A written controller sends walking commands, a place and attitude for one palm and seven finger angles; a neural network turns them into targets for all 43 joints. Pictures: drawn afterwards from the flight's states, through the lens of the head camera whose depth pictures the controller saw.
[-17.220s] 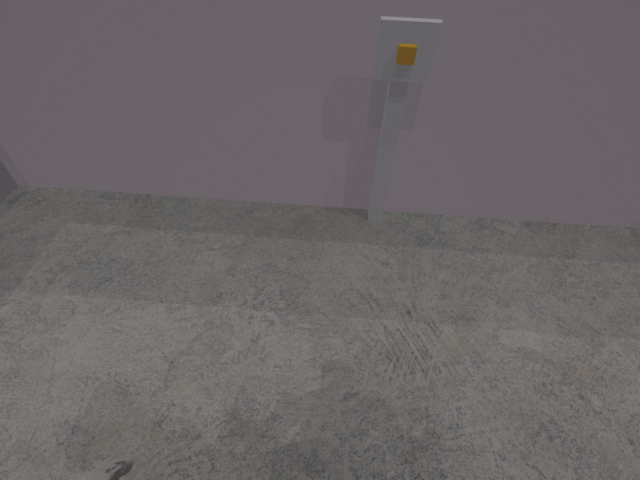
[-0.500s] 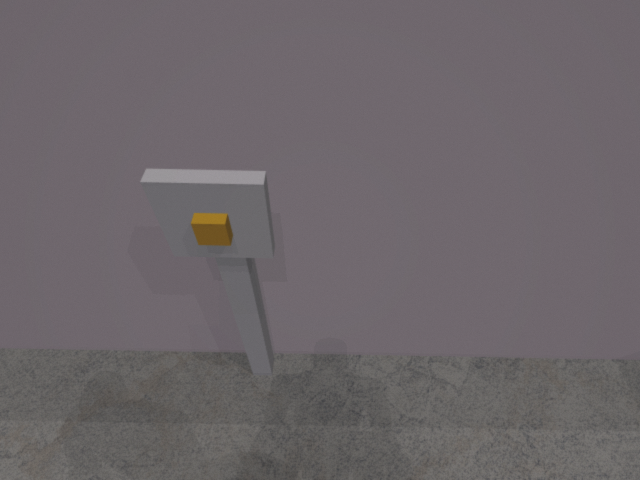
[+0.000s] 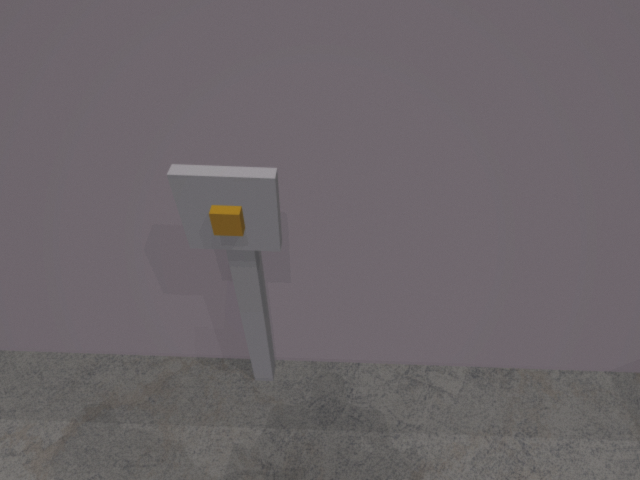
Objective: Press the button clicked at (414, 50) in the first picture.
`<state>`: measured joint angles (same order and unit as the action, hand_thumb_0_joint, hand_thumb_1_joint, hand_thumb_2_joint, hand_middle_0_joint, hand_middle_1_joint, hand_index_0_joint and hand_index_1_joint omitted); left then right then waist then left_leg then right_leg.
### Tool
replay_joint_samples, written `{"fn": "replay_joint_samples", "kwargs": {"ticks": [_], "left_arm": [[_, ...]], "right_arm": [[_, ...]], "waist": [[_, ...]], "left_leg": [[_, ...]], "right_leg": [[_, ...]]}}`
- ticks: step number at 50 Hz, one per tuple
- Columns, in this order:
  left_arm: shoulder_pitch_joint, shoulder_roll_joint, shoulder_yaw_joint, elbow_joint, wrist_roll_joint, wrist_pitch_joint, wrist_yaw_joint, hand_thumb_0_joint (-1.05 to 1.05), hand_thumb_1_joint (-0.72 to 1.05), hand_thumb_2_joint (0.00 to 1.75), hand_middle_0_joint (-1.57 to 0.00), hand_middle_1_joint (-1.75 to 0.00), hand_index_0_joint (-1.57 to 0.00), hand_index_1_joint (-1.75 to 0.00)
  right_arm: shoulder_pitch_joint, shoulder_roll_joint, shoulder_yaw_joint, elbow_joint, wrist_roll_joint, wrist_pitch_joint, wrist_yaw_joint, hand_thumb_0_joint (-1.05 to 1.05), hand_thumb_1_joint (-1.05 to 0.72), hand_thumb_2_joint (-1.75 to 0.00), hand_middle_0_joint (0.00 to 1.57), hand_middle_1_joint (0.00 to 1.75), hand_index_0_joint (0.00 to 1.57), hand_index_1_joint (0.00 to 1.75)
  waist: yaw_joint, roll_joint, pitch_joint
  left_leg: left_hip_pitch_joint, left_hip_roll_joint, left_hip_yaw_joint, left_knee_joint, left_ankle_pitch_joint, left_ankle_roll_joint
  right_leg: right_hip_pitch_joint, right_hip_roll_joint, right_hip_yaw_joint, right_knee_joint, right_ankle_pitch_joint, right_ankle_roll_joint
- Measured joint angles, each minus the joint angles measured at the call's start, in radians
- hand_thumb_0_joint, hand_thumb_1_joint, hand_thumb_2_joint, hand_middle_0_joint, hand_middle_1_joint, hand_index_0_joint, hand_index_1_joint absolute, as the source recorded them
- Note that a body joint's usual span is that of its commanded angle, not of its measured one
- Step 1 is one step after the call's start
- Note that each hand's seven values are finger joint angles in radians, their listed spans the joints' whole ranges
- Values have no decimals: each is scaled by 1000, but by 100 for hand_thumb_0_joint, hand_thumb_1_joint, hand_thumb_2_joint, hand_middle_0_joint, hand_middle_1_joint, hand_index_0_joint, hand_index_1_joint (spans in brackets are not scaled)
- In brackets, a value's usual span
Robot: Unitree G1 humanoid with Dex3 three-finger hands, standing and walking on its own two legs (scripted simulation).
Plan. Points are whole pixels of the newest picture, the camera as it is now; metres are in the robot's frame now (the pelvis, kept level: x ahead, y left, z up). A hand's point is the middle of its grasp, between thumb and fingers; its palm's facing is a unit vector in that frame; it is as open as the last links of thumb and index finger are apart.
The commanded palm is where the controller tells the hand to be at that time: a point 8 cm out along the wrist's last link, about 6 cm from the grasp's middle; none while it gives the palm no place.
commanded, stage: come to a stop and stand still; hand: left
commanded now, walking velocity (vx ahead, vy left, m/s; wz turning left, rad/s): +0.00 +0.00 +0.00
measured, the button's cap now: (228, 219) +0.54 +0.20 +0.00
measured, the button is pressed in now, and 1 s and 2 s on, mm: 0 0 0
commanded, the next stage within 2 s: look again from close up in 0.28 s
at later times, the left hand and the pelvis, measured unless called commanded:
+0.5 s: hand out of the picture +0.01 +0.24 -0.16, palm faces -0.02 -0.96 -0.29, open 7.4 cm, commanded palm none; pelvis -0.01 +0.01 +0.01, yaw +0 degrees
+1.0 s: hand out of the picture +0.07 +0.23 -0.15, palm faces -0.05 -0.96 -0.28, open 7.4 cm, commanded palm none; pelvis +0.02 +0.01 +0.01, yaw -1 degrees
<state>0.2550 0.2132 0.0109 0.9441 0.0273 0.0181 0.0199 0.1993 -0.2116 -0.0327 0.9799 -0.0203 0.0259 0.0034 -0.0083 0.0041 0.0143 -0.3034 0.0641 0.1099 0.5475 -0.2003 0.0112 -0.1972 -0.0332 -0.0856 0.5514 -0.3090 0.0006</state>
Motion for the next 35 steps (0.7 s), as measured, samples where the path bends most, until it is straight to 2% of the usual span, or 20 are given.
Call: {"fn": "replay_joint_samples", "kwargs": {"ticks": [17, 35], "left_arm": [[54, 64, 4, 106, -2, -14, -10, 0, 91, 90, -20, -30, -20, -30], [-18, 58, -21, 123, -4, -29, -10, 0, 91, 90, -20, -30, -20, -30]], "right_arm": [[57, -72, 2, 101, 8, -11, 5, 1, -90, -89, 20, 30, 20, 30], [-24, -68, 21, 118, 15, -29, 10, 1, -90, -89, 20, 30, 20, 30]], "waist": [[2, 9, 8], [3, 5, -1]], "left_leg": [[9, -21, -1, -98, 68, 17], [57, -31, 15, -151, 74, 18]], "right_leg": [[8, -6, 4, -98, 73, 11], [47, -13, 19, -145, 81, 23]]}}
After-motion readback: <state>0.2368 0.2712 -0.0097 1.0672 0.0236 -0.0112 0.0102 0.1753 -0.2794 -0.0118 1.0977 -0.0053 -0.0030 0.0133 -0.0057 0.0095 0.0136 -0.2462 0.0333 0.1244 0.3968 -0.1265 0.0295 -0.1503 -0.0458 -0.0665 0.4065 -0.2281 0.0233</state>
